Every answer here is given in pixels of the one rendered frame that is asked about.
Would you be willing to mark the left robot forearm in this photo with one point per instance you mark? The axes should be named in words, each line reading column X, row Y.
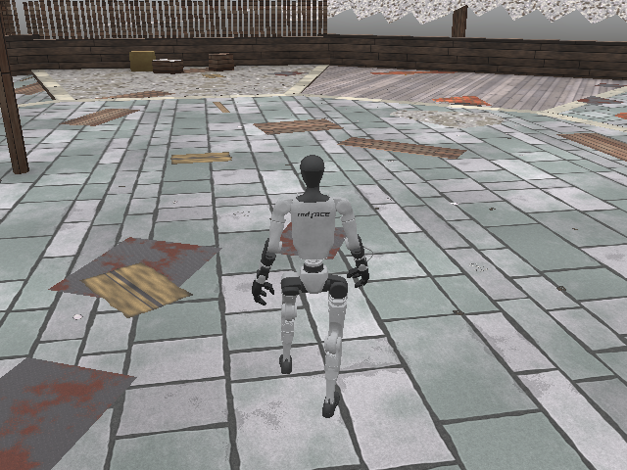
column 265, row 264

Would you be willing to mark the left robot shin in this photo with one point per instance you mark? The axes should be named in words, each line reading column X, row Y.
column 287, row 334

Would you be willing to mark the robot left upper arm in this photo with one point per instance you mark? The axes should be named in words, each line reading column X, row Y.
column 281, row 208

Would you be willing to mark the right robot thigh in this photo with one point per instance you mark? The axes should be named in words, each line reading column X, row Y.
column 337, row 304

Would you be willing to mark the robot right upper arm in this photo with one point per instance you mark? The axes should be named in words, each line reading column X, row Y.
column 343, row 206

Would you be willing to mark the right robot forearm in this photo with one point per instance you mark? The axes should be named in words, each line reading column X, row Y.
column 359, row 257

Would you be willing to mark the right robot hand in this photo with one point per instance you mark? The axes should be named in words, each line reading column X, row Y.
column 356, row 273

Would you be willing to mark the left robot hand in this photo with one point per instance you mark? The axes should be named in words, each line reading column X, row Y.
column 257, row 291

